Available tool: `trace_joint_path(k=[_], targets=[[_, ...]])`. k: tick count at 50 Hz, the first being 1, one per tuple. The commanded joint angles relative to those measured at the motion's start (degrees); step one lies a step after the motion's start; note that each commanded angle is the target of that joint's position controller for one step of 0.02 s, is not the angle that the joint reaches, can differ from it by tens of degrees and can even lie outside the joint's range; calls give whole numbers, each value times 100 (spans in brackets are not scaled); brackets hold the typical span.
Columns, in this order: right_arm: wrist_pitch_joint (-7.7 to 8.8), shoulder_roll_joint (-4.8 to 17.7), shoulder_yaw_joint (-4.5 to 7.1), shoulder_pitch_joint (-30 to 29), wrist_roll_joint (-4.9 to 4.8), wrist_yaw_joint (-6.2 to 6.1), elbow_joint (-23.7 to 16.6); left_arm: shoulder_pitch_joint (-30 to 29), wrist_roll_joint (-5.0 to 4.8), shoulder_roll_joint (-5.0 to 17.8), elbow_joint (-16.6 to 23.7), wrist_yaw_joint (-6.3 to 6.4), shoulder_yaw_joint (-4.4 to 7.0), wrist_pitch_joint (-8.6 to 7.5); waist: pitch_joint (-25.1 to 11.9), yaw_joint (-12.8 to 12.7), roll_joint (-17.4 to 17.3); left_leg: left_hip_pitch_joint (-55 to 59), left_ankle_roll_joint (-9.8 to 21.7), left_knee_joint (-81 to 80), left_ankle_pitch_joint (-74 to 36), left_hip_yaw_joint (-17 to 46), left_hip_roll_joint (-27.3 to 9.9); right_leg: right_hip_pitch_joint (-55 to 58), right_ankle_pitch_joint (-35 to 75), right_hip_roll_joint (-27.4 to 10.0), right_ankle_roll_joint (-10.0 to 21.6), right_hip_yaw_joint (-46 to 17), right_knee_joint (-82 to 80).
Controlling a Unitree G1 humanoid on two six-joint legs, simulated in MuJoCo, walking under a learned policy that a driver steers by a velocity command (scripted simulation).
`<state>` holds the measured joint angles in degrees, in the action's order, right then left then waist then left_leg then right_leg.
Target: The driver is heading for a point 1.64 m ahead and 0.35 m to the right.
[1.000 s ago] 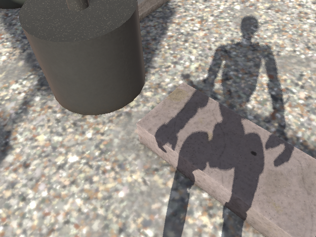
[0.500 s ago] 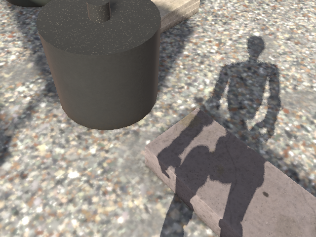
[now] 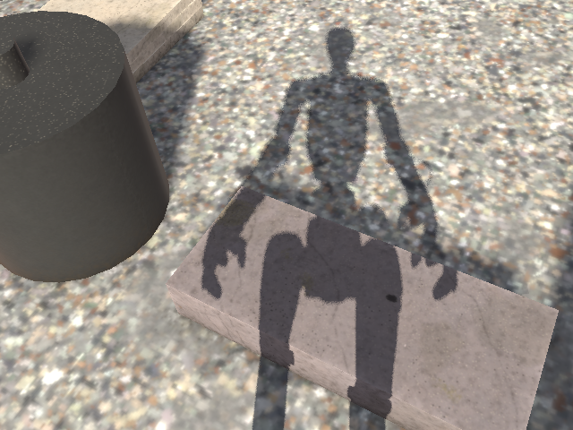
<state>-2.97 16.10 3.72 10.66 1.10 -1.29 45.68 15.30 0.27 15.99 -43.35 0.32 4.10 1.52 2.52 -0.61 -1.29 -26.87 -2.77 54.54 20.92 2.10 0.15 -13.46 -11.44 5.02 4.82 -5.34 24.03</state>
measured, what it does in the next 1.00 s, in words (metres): steps on the spot, turning right: left foot, then right foot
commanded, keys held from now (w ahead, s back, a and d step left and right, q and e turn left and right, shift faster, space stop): e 0.52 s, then w+e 0.10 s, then w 0.38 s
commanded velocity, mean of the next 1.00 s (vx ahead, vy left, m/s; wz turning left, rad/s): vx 0.14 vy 0.00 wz -0.47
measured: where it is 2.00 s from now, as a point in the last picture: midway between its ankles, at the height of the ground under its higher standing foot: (463, 345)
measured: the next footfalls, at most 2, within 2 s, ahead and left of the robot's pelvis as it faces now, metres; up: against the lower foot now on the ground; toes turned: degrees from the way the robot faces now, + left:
left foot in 0.22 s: +0.06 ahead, +0.13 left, +0.00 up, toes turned -13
right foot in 0.70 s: -0.04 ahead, -0.07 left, +0.00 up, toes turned -26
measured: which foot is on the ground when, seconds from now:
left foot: up 0.00-0.20, down 0.22-0.68, up 0.70-1.00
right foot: down 0.00-0.22, up 0.24-0.68, down 0.70-1.00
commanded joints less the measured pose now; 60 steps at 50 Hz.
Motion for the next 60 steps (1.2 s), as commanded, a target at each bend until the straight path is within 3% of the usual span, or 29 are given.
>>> trace_joint_path(k=[1, 7, 10, 11, 12, 13, 14, 15, 16, 19, 22, 26, 30, 32, 34, 35, 36, 37, 38, 39, 42, 48, 53, 54, 56, 57, 58, 59, 60], targets=[[111, 395, 47, -330, -30, -32, -517, 420, 36, 976, 220, 13, 258, -14, -429, -231, 791, -682, 5, -403, 204, 92, 22, 1152, 1987, -1576, 975, -1745, -373], [193, 453, 3, -145, -108, -59, -656, -30, 77, 1105, 352, -82, 304, 46, -525, -100, 877, 426, 182, -1375, 311, 107, 288, 513, 2254, -1371, 810, -2247, -170], [278, 416, -19, 405, -104, -131, -577, -512, -8, 1046, 423, -99, 293, 71, -526, 299, 792, 1708, 299, -3131, -574, 57, 349, -98, 1746, -968, 323, -2257, 127], [319, 698, 41, 503, -39, -192, -566, -493, -39, 824, 472, -83, 230, 48, -533, 280, 331, 2294, 439, -3843, -649, 614, -281, -644, 657, -613, -14, -1958, 531], [308, 1124, 90, 335, 17, -232, -700, 30, 2, 311, 451, -64, 114, 27, -623, -49, -953, 2824, 784, -4202, -872, 2055, -1850, -1341, -1508, 163, -345, -847, 1832], [244, 1366, 154, 127, 39, -173, -775, -41, 119, 797, 469, -18, 227, 50, -425, 27, -1149, 1968, 1518, -4180, -1481, 2647, -2398, -1744, -2349, 424, -435, -79, 2819], [250, 1029, 88, 67, 24, -118, -804, -109, 185, 1007, 410, -32, 288, 74, -260, -50, -647, 1668, 1654, -4135, -1701, 2340, -2243, -1589, -2082, 66, -463, -196, 3532], [266, 718, 3, -236, -20, -82, -837, -66, 170, 989, 286, -90, 308, 107, -87, -176, -432, 1470, 1501, -4069, -1790, 1684, -1815, -1514, -1696, -9, -486, -170, 3888], [262, 612, -32, -458, 4, -67, -904, 59, 121, 934, 195, -158, 302, 148, -77, -260, -466, 1485, 1331, -4009, -1950, 1120, -1443, -1486, -1404, -28, -558, -65, 4151], [290, 625, -19, -267, 11, -113, -872, -13, 56, 821, 173, -299, 253, 204, -198, -93, -678, 1974, 1318, -3854, -2544, 460, -1169, -1707, -1099, -115, -768, 183, 4255], [309, 716, 38, 172, 8, -114, -722, -375, 55, 716, 284, -325, 190, 242, -260, 160, -679, 2524, 1462, -3759, -2740, 411, -1406, -1877, -1187, -240, -857, 273, 3726], [320, 841, 102, 237, 31, -62, -629, -581, 58, 579, 386, -354, 99, 273, -296, 240, -760, 2502, 1488, -3667, -2712, 166, -1599, -1409, -1402, -438, -777, 503, 2759], [308, 1093, 203, 280, 102, 72, -565, -842, 66, 627, 563, -453, 52, 241, -284, 357, -954, 2017, 1349, -4116, 139, 181, -1711, -706, -1595, -454, -469, 893, 1770], [297, 1154, 233, 258, 81, 123, -523, -708, 58, 576, 531, -464, 25, 170, -170, 211, -773, 1568, 1222, -4058, 518, 90, -1729, -45, -1429, -378, -246, 1017, 966], [274, 871, 162, 111, 6, 143, -488, 379, 137, 546, 39, -371, 24, 23, -276, -327, -130, 456, 868, -2998, 811, -535, -1253, 1640, -990, -138, 16, 932, -249], [277, 285, -13, 22, 45, 198, -608, 1018, 230, 911, -136, -294, 95, -74, -370, -589, 1386, -593, 531, -1030, 1265, -1302, -652, 2347, -2289, -1484, 230, -991, -1223], [294, 257, -43, -381, 150, 220, -984, 1105, 128, 1685, -1, -236, 242, -118, 135, -649, 1900, -2102, 390, -203, 1450, -992, 81, 2075, -3038, -2770, 949, -3282, -1828], [323, 696, 55, -662, 179, 260, -985, 937, 128, 1304, -65, -162, 174, -115, 506, -639, 1012, -2018, 425, 146, 774, -288, -394, 1571, -2989, -2672, 1084, -2903, -1879], [377, 741, 84, -422, 33, 366, -825, 540, 92, 968, -16, -140, 31, -154, 631, -296, 931, -1798, 439, 97, 122, -219, -469, 1394, -2613, -2263, 901, -2319, -1896], [437, 752, 91, -134, 4, 427, -612, 252, 80, 815, 10, -124, -24, -218, 616, -89, 872, -1570, 407, -4, -320, -214, -525, 1403, -1757, -1906, 683, -1741, -1917], [433, 642, 73, 311, 165, 431, -233, 240, 64, 710, -64, -97, -88, -450, 127, 88, 690, -1140, 323, 359, -986, -416, -447, 1626, 1011, -1465, 481, -663, -1594], [397, 441, -21, -548, 131, 441, -410, 954, 42, 654, -512, -81, -122, -518, 390, -211, 631, -1766, 176, -148, -1333, -570, -460, 1833, 2030, -1461, 621, -336, -1564], [478, 214, -173, -1238, 114, 431, -656, 1006, 73, 704, -765, -14, -159, -563, 588, -262, 549, -1069, 416, -1570, -1500, -782, -177, 1704, 3464, -1478, 544, -84, -1403], [455, 96, -204, -839, 93, 353, -524, 991, 104, 698, -818, 30, -167, -583, 317, -126, 836, -480, 553, -1428, -1298, -919, -23, 1700, 4302, -1560, 561, 25, -1139], [483, 320, -128, -65, 74, 214, -263, 806, 96, 743, -852, 83, -174, -623, -38, 255, 732, 575, 812, -1639, -1035, -896, 291, 1622, 6129, -1533, 429, 122, -269], [537, 432, -68, 619, 67, 156, -32, 691, 99, 834, -868, 79, -150, -619, -331, 565, 677, 1281, 922, -2000, -1090, -835, 417, 1564, 6309, -1466, 383, 107, 571], [601, 520, -5, 1438, 117, 92, 229, 500, 46, 903, -846, 69, -131, -611, -670, 1023, 477, 2409, 1016, -2681, -1572, -776, 334, 1063, 5518, -1266, 319, 218, 1693], [626, 1019, 123, 2188, 198, 4, 394, 593, 48, 598, -730, 36, -226, -648, -1261, 1160, -186, 3639, 1269, -2888, -991, 617, -919, 13, 2968, -790, 211, 389, 3439], [639, 1505, 191, 2025, 242, 53, 388, 1470, 3, -82, -693, 0, -333, -628, -1514, 400, -1262, 4286, 2083, -3393, -1739, 3405, -2472, -1572, -1859, 229, 21, 197, 5272]])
